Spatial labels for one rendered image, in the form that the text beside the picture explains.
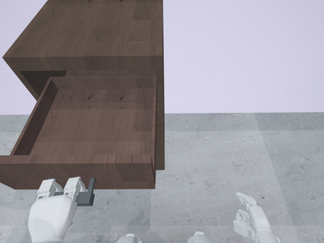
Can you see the right robot forearm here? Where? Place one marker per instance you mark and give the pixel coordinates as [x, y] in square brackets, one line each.
[265, 236]

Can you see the cabinet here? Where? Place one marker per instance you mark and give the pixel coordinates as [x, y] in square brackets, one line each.
[94, 38]

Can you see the left robot hand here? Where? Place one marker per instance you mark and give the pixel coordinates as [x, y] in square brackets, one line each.
[51, 216]

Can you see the right robot hand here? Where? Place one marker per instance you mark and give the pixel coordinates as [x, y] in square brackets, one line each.
[248, 224]

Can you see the drawer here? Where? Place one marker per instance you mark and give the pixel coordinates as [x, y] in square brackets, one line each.
[101, 127]

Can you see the handle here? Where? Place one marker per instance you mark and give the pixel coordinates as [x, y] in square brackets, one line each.
[84, 198]

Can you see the right robot shin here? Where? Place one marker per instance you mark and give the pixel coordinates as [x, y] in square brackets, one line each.
[199, 232]

